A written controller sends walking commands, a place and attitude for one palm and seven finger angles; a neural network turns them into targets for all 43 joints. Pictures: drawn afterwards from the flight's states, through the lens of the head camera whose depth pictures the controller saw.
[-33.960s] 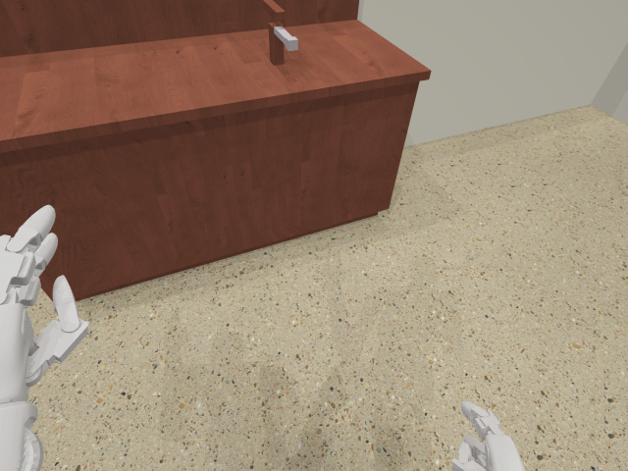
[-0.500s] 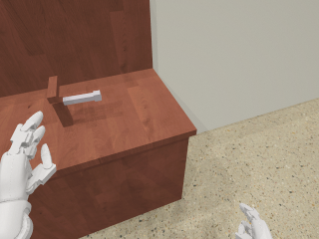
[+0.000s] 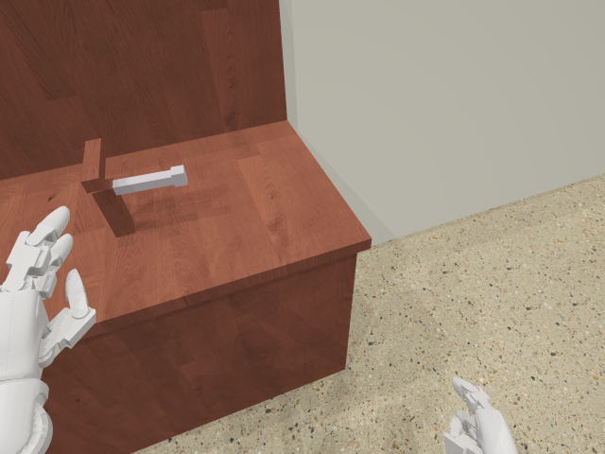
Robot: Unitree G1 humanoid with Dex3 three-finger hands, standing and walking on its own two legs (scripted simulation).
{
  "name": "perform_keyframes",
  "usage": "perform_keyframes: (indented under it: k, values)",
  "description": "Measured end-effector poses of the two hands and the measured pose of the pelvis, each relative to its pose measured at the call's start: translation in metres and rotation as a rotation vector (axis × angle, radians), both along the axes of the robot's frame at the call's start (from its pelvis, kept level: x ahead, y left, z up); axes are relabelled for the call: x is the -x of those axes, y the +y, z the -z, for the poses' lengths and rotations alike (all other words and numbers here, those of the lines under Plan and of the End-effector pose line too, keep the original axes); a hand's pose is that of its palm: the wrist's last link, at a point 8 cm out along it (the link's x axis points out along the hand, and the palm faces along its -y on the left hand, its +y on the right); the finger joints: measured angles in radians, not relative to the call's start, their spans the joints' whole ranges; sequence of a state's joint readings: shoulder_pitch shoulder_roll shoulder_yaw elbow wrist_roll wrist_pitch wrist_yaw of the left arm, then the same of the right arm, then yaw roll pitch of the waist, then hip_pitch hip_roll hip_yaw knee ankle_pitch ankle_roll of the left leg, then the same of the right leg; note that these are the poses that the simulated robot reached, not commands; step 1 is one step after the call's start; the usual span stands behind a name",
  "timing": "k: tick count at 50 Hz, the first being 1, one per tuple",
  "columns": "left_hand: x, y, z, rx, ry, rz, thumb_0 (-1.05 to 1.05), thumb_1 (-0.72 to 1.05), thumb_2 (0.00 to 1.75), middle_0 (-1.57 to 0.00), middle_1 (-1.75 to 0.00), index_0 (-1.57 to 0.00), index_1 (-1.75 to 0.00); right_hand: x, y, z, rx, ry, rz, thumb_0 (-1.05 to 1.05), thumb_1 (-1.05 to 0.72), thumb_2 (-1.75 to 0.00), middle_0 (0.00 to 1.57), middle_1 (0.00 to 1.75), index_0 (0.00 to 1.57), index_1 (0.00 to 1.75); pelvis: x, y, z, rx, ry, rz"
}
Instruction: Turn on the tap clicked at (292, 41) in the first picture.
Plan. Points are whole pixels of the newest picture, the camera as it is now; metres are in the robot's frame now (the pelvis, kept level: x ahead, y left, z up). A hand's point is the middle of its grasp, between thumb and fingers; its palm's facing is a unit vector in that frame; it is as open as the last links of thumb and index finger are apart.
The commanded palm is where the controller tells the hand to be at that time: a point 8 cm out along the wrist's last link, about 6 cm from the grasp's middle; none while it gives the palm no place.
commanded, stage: step back with the hand held close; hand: left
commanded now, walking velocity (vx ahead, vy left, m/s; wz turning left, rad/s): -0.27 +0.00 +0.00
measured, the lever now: (179, 176) +0.57 +0.30 +0.07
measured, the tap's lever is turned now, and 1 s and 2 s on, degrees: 85 85 85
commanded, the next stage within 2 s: stop stepping back and stand still in 1.02 s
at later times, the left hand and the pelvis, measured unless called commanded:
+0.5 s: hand (22, 373) +0.14 +0.28 +0.15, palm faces +0.41 -0.81 -0.42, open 7.4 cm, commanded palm +0.09 +0.31 +0.17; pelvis -0.07 +0.03 -0.01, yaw +0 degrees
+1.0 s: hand out of the picture +0.03 +0.30 +0.17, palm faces +0.51 -0.79 -0.34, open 7.4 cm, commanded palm -0.02 +0.32 +0.17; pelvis -0.17 +0.03 -0.02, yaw +3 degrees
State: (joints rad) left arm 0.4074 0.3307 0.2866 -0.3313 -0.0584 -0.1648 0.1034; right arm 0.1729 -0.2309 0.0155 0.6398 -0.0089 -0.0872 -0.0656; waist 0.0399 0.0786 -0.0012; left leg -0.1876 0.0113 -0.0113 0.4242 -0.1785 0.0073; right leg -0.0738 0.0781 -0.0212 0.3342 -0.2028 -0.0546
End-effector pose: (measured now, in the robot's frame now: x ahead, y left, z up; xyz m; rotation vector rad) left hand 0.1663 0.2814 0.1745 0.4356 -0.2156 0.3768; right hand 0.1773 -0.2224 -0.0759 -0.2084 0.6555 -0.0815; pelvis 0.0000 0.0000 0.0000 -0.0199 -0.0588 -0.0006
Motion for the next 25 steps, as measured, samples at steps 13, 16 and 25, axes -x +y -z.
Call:
perform_keyframes:
  k: [13,16,25]
  values:
    - [0.021,0.012,0.005,-0.046,0.061,0.026,0.02,0.89,0.89,-0.21,-0.3,-0.21,-0.3,0.034,-0.009,0.003,0.042,0.048,0.096,0.01,-0.9,-0.9,0.2,0.3,0.2,0.3,0.026,0.017,0.004,0.003,0.036,0.006]
    - [0.031,0.017,0.004,-0.05,0.044,0.022,0.02,0.89,0.89,-0.21,-0.3,-0.21,-0.3,0.045,-0.003,0.003,0.044,0.046,0.097,0.01,-0.9,-0.9,0.2,0.3,0.2,0.3,0.036,0.021,0.005,0.008,0.035,0.006]
    - [0.063,0.034,0.003,-0.07,-0.014,-0.005,0.02,0.89,0.9,-0.21,-0.3,-0.21,-0.3,0.076,0.019,0.007,0.053,0.055,0.066,0.01,-0.9,-0.9,0.2,0.3,0.2,0.3,0.066,0.033,0.009,0.013,0.031,-0.004]
